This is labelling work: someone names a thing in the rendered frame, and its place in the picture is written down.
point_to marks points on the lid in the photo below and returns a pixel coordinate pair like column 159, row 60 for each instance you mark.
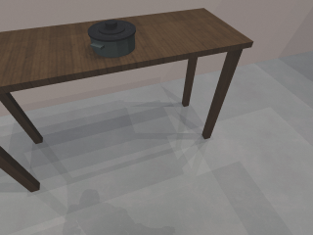
column 123, row 30

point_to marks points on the pot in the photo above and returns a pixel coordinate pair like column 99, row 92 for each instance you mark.
column 113, row 49

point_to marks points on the table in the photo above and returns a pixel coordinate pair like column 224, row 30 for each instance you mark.
column 46, row 55

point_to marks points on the knob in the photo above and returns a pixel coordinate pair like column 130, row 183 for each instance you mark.
column 111, row 23

